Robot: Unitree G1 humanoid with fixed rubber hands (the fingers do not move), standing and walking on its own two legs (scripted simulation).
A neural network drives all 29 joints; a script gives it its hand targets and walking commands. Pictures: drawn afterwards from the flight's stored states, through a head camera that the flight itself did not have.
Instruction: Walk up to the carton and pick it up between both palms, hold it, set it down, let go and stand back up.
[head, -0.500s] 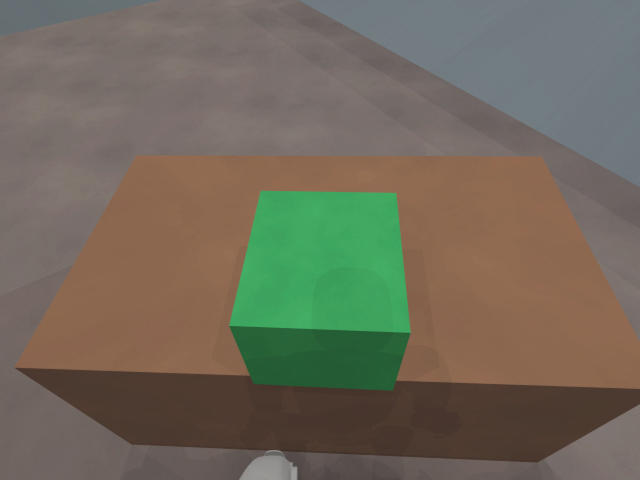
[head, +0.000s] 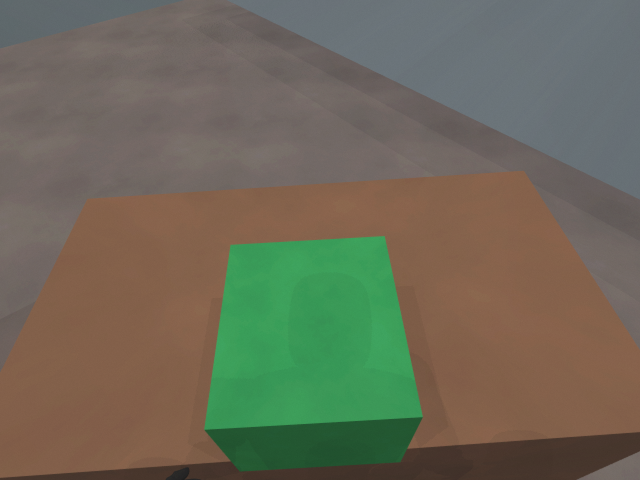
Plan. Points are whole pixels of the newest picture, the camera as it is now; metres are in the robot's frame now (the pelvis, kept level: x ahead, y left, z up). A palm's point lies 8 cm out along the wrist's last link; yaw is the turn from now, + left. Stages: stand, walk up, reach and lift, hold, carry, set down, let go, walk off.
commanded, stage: walk up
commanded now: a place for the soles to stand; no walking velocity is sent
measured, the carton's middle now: (313, 351) +0.33 +0.03 -0.10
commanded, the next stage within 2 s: none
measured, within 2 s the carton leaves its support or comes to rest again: neither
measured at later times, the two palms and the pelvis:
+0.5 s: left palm out of the picture +0.08 +0.25 -0.11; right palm out of the picture +0.04 -0.26 -0.12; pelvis +0.00 +0.00 +0.01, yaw -2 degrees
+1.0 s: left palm out of the picture +0.06 +0.32 -0.11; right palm out of the picture -0.05 -0.21 -0.10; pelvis -0.11 +0.05 +0.00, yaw +0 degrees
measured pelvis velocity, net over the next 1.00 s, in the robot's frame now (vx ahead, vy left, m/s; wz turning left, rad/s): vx -0.11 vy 0.05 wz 0.00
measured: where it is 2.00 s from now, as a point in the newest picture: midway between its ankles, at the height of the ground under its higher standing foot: outside the picture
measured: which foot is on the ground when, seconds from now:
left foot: down 0.00-0.68, up 0.70-0.86, down 0.88-1.00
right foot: down 0.00-0.88, up 0.90-1.00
